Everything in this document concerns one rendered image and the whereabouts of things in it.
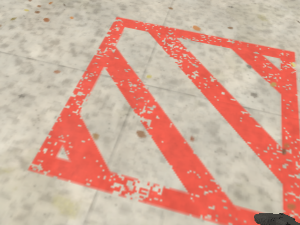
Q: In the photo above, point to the robot right hand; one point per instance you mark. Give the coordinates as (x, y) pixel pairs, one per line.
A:
(274, 219)

